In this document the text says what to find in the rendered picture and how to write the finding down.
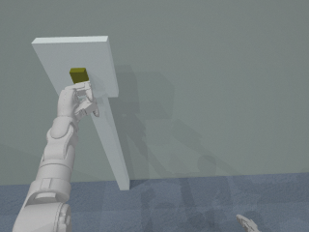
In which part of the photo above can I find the button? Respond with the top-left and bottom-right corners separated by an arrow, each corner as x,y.
70,68 -> 89,84

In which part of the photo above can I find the robot right hand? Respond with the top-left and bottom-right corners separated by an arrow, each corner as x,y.
236,215 -> 262,232

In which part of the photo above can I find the left robot upper arm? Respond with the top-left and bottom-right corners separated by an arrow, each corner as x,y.
14,202 -> 72,232

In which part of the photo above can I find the panel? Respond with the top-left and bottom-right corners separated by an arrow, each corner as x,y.
31,36 -> 130,190

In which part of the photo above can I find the robot left hand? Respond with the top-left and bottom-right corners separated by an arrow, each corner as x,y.
57,80 -> 99,125

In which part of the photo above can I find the robot left forearm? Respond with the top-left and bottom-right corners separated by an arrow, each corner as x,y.
12,116 -> 79,232

